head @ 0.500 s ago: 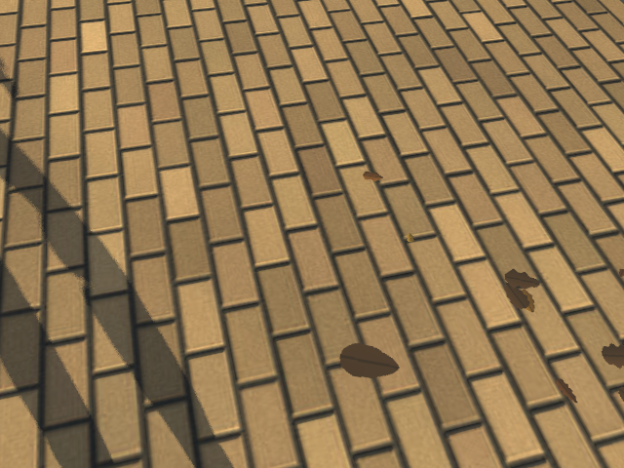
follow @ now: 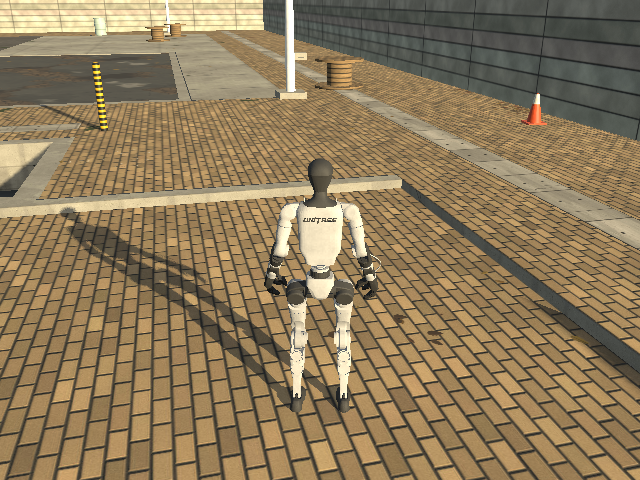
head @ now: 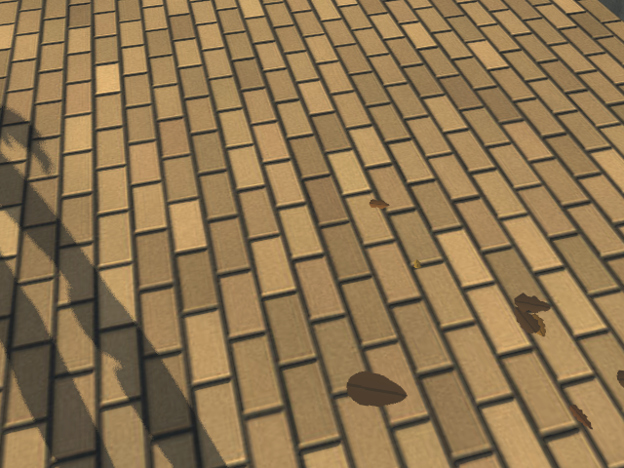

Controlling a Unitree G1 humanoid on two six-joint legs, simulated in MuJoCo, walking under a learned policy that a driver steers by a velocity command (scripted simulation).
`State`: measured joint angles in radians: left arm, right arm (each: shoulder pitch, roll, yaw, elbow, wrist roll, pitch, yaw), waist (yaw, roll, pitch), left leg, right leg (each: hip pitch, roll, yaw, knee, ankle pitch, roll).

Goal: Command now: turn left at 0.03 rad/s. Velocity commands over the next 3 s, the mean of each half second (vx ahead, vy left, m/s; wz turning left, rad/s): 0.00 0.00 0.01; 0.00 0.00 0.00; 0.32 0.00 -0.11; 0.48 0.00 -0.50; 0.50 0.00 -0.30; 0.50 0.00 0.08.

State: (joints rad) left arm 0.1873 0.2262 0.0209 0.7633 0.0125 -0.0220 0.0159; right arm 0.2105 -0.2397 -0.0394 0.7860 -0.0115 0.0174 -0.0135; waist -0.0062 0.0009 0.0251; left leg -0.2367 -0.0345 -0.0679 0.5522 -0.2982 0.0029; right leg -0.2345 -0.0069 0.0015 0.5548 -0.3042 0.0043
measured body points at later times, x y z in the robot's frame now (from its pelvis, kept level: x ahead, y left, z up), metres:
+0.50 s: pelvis +0.00 -0.01 +0.00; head +0.01 -0.01 +0.45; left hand +0.09 +0.24 -0.13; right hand +0.07 -0.27 -0.14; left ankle +0.00 +0.12 -0.73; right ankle +0.00 -0.12 -0.73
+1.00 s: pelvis +0.00 -0.02 +0.01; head +0.01 -0.02 +0.45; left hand +0.04 +0.23 -0.14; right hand +0.02 -0.27 -0.15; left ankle +0.00 +0.12 -0.73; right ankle +0.00 -0.12 -0.73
